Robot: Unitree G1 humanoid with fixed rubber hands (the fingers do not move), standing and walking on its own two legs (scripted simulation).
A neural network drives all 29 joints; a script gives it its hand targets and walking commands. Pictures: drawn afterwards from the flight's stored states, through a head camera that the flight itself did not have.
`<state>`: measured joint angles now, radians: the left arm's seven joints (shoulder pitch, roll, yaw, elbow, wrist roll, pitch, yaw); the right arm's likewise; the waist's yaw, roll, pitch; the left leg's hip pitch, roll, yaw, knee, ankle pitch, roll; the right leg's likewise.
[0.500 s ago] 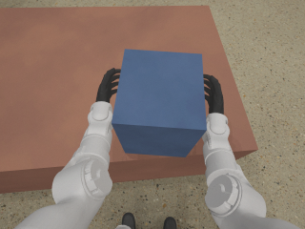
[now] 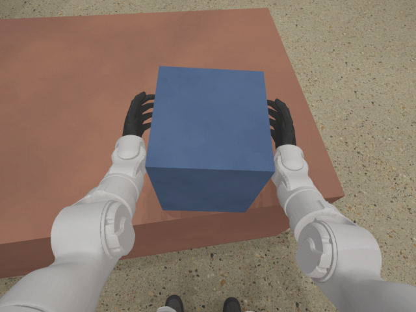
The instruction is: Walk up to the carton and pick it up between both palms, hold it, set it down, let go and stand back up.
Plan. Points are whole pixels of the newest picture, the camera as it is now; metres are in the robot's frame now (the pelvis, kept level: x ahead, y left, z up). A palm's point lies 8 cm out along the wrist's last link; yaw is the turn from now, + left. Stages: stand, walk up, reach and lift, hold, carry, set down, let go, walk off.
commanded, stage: set down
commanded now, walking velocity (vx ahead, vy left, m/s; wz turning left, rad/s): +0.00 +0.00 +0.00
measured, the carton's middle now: (207, 148) +0.44 +0.02 -0.04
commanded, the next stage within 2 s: none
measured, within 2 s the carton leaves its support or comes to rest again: neither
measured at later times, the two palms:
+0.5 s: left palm (111, 119) +0.47 +0.21 +0.03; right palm (304, 126) +0.47 -0.18 +0.02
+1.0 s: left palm (84, 79) +0.47 +0.22 +0.13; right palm (331, 89) +0.47 -0.18 +0.13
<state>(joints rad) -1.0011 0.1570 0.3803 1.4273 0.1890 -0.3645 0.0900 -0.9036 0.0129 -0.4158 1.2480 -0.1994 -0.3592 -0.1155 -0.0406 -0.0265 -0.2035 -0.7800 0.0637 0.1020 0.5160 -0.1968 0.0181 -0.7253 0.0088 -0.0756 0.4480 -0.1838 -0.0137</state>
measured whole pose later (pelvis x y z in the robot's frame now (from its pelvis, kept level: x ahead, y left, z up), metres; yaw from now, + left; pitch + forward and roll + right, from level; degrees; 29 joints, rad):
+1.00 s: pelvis -0.02 +0.00 -0.01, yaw +1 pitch +25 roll -2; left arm -1.28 0.38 -0.17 1.54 -0.35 -0.20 0.00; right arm -1.18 -0.30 0.04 1.38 0.38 -0.14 -0.04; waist -0.03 -0.01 -0.27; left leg -0.83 0.05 0.04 0.61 -0.22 0.01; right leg -0.78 0.01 -0.08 0.56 -0.22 -0.02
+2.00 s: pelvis -0.02 -0.01 +0.01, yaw +2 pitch +12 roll -1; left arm -0.75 0.29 0.04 1.19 -0.19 -0.26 -0.05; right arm -0.68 -0.19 0.09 1.08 0.35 -0.23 -0.14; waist -0.01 -0.01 -0.15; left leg -0.53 0.04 0.03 0.53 -0.21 0.00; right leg -0.48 0.01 -0.08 0.48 -0.22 -0.03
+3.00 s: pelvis -0.01 -0.01 +0.00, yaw +2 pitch +2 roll -1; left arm -0.11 0.24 0.01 0.84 -0.16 -0.40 -0.05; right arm -0.12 -0.11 0.05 0.96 0.19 -0.52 -0.07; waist -0.01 -0.01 -0.01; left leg -0.35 0.03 0.02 0.61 -0.30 0.00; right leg -0.29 0.01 -0.07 0.57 -0.31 -0.02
